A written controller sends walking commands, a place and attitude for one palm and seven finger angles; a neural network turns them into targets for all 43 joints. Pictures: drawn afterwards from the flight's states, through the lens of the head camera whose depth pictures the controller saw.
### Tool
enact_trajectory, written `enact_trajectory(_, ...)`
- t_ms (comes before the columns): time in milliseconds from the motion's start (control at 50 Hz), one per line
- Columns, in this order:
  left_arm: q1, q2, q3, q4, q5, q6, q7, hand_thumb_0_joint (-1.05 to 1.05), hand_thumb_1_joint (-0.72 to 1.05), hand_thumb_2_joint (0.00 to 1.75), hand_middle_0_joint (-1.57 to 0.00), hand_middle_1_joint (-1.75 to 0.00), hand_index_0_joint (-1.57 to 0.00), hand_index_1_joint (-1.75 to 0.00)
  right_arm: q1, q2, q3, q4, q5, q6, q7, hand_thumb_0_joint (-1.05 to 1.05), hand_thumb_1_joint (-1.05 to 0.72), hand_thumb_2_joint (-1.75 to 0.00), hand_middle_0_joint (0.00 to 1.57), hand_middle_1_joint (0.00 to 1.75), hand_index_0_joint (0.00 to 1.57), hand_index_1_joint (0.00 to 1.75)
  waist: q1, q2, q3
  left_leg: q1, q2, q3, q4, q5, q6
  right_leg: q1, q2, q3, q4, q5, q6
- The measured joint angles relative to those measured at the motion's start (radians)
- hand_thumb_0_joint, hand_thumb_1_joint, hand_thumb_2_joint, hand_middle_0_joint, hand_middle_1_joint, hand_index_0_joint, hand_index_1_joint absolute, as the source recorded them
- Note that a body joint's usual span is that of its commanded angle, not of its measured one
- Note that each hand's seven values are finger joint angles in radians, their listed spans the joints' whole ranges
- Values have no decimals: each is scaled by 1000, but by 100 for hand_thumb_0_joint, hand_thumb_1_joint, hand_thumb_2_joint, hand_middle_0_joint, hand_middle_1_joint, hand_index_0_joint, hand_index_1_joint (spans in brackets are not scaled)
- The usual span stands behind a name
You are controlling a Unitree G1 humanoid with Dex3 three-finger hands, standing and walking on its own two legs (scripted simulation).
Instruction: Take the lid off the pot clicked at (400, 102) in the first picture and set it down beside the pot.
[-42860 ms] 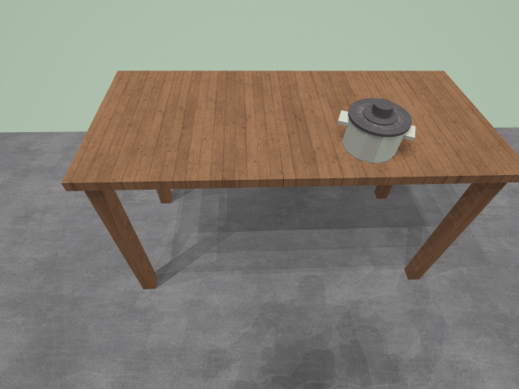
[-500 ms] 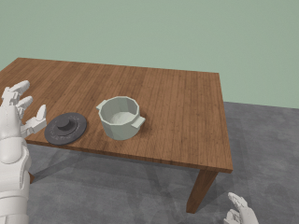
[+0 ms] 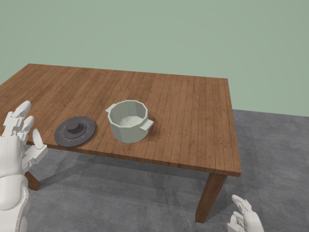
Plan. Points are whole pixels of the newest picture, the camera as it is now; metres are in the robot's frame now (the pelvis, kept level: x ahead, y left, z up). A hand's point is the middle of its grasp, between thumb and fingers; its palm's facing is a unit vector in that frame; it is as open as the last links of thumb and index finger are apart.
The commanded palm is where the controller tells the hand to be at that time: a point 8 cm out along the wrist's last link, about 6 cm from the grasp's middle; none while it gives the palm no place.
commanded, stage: draw the hand back to the body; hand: left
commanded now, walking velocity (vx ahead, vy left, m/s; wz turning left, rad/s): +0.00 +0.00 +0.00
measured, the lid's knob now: (73, 126) +0.49 +0.38 -0.06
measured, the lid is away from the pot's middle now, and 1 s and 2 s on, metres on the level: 0.23 0.23 0.23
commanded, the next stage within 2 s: step back with the hand held close in 0.48 s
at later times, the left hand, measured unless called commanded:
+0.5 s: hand (32, 173) +0.18 +0.26 +0.15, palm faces +0.42 -0.83 -0.37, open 7.4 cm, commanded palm +0.13 +0.30 +0.17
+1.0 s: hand (31, 182) +0.17 +0.26 +0.14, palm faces +0.19 -0.84 -0.51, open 7.4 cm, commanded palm +0.11 +0.31 +0.17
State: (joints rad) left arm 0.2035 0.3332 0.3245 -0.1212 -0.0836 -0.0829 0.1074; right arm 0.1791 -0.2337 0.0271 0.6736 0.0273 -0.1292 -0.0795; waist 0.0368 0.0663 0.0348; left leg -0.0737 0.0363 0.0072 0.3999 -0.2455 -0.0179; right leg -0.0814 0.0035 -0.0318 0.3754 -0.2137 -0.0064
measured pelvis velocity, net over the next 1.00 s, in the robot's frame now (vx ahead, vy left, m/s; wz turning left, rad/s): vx -0.03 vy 0.04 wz -0.02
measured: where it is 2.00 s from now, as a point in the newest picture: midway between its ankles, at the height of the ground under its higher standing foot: outside the picture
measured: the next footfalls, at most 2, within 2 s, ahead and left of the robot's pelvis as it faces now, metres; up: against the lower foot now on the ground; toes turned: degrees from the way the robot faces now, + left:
right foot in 1.50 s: -0.05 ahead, -0.11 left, +0.00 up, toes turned -4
left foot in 1.90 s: -0.05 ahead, +0.15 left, +0.00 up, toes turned -1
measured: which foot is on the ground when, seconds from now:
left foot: down 0.00-1.00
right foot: down 0.00-1.00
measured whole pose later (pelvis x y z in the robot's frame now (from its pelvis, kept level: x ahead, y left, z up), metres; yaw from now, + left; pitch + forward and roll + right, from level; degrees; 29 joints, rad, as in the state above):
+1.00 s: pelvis -0.03 +0.04 -0.01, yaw -1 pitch +0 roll +0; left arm 0.69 0.44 0.37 -0.65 -0.04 -0.18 0.08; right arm 0.19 -0.20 -0.02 0.54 0.02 -0.05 -0.06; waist -0.01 -0.05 0.08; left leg -0.26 -0.01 0.05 0.51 -0.25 0.04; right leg -0.28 -0.05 0.00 0.50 -0.21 0.04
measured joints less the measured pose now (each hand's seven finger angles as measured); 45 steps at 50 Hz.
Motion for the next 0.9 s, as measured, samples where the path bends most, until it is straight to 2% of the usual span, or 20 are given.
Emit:
enact_trajectory(360,311,-13,-51,-314,16,-4,-7,1,89,90,-21,-30,-21,-30,-3,20,2,-37,-19,-30,7,1,-91,-89,20,30,20,30,17,-1,-18,-5,-13,4,25,-15,15,5,-13,4,4,-3,16)
enact_trajectory(460,308,-14,-56,-326,22,5,0,1,89,90,-21,-30,-21,-30,-4,23,7,-35,-21,-27,0,1,-91,-89,20,30,20,30,28,2,-13,-8,-17,-3,36,-20,19,9,-17,-2,7,-6,19)
enact_trajectory(600,316,-18,-55,-344,26,16,3,1,89,90,-21,-30,-21,-30,-4,31,14,-40,-25,-28,2,2,-90,-89,20,30,20,30,25,-3,-13,-10,-20,1,37,-23,21,3,-21,1,14,-11,22)
enact_trajectory(640,310,-4,-33,-354,24,-4,-6,1,89,90,-21,-30,-21,-30,-2,30,15,-53,-25,-17,5,1,-90,-89,20,30,20,30,28,-4,-13,-24,-15,5,47,-28,22,-9,-16,5,12,-9,23)
enact_trajectory(740,283,31,52,-372,29,-75,-7,1,89,90,-21,-30,-21,-30,-24,24,5,-76,-26,20,20,1,-90,-89,20,30,20,30,10,-31,22,-85,-9,17,63,-22,25,-66,-10,18,10,15,28)
enact_trajectory(840,353,16,19,-409,39,-88,-27,1,89,90,-20,-30,-21,-30,-30,8,-24,-106,-21,54,30,1,-90,-89,20,30,20,30,-27,-57,52,-134,-25,38,69,-9,41,-129,-26,39,33,24,44)
enact_trajectory(900,425,39,5,-452,46,-90,-36,1,89,90,-21,-30,-21,-30,-22,14,-38,-119,-16,73,29,1,-91,-89,20,30,20,30,-48,-82,57,-156,-36,43,80,-7,49,-158,-37,44,59,18,51)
